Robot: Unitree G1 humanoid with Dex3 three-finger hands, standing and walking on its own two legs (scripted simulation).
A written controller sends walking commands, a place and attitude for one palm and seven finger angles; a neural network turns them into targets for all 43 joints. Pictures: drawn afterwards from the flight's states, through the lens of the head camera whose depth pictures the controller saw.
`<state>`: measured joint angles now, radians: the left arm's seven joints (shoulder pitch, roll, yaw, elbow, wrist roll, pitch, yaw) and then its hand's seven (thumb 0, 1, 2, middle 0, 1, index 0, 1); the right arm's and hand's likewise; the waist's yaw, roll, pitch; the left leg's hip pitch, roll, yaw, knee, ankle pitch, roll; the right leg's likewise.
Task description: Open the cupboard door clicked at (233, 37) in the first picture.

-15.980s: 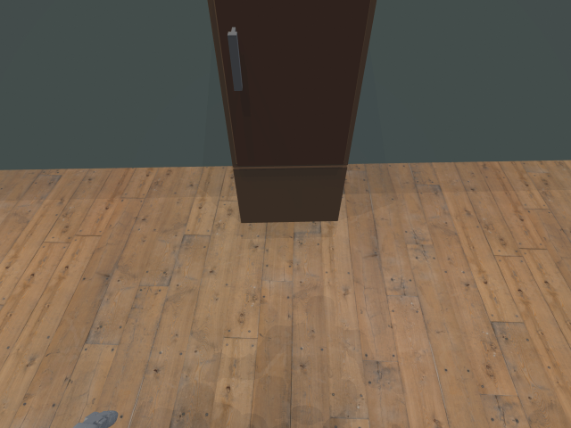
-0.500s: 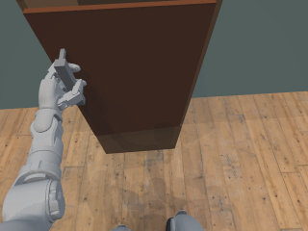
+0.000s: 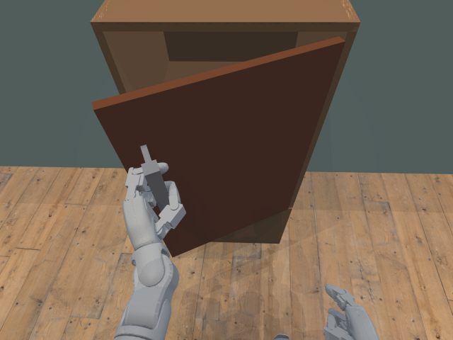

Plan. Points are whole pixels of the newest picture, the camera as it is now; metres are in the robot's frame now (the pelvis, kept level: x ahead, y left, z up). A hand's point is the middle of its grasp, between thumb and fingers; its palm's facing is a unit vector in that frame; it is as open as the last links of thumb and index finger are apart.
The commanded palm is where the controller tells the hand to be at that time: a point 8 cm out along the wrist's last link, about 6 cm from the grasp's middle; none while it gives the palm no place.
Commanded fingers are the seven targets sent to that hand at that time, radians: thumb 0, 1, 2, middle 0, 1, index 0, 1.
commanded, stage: pull the door open along its arc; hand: left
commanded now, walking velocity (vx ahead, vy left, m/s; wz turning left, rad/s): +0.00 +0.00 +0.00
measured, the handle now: (158, 185) +0.37 +0.15 +0.06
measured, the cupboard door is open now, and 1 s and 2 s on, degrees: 25 38 38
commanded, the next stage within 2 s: open thumb and fingers to let go in 0.30 s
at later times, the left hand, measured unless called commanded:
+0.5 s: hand (203, 241) +0.26 +0.06 +0.07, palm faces +0.39 -0.92 -0.04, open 6.3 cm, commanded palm +0.20 +0.10 +0.06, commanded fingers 0.00 0.48 0.72 -0.37 -1.30 -0.37 -1.30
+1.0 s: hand (201, 245) +0.25 +0.06 +0.07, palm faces +0.41 -0.91 -0.01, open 13.6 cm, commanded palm +0.20 +0.10 +0.06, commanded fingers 0.00 -0.50 0.30 -0.22 -0.75 -0.22 -0.75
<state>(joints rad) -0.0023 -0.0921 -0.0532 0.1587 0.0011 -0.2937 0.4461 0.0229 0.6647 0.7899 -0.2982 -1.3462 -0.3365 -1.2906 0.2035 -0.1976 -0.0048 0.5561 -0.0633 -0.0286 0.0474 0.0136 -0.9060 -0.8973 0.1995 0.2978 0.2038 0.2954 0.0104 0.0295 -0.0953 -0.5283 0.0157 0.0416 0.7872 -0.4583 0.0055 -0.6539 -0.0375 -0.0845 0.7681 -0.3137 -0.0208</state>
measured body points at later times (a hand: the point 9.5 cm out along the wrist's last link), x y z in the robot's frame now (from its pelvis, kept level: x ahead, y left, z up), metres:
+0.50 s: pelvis +0.01 -0.04 -0.01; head +0.04 -0.06 +0.44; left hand +0.24 +0.10 +0.07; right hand +0.22 -0.24 -0.10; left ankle -0.04 +0.11 -0.71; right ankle +0.04 -0.11 -0.71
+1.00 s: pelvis -0.02 -0.04 -0.01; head +0.02 -0.06 +0.44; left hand +0.23 +0.11 +0.07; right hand +0.17 -0.25 -0.11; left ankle -0.04 +0.11 -0.71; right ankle +0.04 -0.11 -0.71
